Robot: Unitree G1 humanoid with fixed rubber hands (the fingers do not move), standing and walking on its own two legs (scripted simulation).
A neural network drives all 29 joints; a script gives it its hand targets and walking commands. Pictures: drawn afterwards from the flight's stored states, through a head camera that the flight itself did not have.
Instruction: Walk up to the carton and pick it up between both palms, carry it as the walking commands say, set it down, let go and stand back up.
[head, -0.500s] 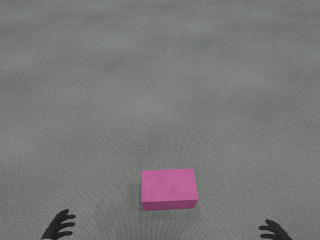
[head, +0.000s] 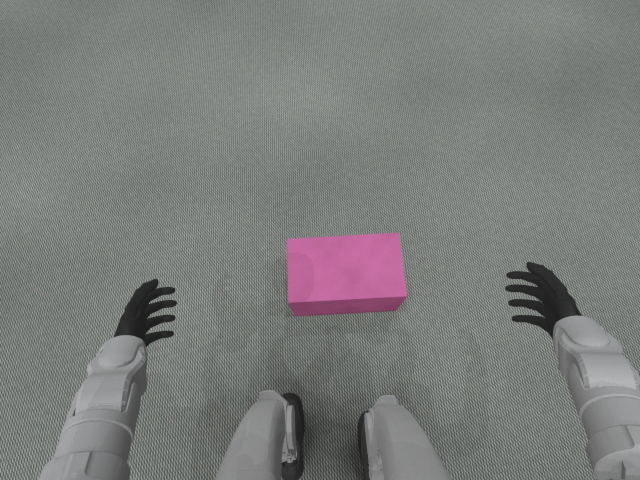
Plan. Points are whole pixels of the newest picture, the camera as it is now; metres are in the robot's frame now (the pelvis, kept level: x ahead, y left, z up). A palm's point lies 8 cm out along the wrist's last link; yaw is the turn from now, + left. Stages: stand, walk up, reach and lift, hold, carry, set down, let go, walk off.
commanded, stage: reach and lift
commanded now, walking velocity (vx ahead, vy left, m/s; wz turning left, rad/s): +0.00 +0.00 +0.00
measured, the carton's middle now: (344, 276) +0.52 -0.04 -0.62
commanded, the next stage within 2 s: none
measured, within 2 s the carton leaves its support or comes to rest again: neither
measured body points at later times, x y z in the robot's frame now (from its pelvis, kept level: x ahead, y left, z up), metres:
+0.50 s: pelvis -0.01 -0.01 -0.05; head +0.25 +0.00 +0.32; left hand +0.44 +0.24 -0.15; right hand +0.45 -0.25 -0.15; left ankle +0.08 +0.12 -0.68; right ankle +0.03 -0.10 -0.68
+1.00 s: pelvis -0.04 +0.01 -0.11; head +0.28 +0.01 +0.22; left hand +0.47 +0.24 -0.22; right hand +0.49 -0.25 -0.21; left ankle +0.08 +0.12 -0.68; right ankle +0.03 -0.10 -0.68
